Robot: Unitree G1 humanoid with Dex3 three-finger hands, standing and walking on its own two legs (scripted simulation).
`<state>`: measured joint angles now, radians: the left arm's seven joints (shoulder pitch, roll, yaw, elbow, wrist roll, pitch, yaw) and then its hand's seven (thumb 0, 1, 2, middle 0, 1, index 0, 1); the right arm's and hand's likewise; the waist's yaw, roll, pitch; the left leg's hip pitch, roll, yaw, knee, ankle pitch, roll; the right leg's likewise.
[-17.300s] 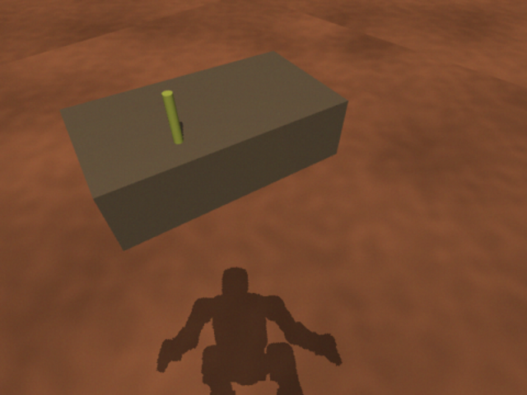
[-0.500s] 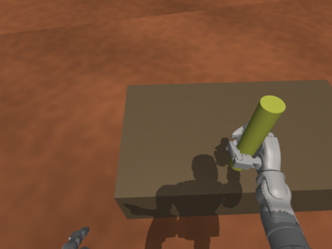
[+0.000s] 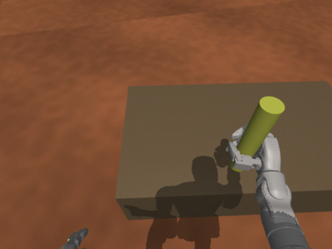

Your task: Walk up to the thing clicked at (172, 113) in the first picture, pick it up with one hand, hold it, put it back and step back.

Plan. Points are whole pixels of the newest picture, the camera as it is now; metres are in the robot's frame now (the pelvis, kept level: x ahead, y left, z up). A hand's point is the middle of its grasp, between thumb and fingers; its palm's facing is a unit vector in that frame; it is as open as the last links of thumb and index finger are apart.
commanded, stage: hold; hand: right
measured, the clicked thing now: (251, 140) +0.33 -0.18 +0.09
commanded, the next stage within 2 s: crouch in 1.26 s
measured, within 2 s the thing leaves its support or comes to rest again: neither
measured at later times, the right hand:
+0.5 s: hand (239, 150) +0.33 -0.16 +0.05, palm faces +0.10 +0.99 -0.01, open 5.5 cm
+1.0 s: hand (237, 151) +0.33 -0.16 +0.05, palm faces +0.10 +1.00 +0.00, open 5.5 cm
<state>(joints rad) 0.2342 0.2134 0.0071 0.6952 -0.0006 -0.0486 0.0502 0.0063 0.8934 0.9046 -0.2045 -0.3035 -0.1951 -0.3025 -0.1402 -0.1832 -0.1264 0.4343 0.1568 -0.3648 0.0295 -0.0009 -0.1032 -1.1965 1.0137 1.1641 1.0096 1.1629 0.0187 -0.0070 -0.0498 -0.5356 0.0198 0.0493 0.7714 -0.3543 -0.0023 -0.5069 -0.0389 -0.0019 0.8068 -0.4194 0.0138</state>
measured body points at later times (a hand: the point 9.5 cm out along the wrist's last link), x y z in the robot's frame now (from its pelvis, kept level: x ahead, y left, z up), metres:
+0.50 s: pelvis +0.00 +0.00 +0.00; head +0.04 +0.00 +0.45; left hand +0.12 +0.25 -0.11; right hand +0.32 -0.22 +0.06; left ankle +0.02 +0.12 -0.71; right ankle -0.01 -0.13 -0.71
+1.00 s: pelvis +0.00 +0.00 +0.00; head +0.04 -0.01 +0.45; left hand +0.12 +0.25 -0.11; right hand +0.32 -0.22 +0.05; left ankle +0.02 +0.12 -0.71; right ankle -0.01 -0.13 -0.71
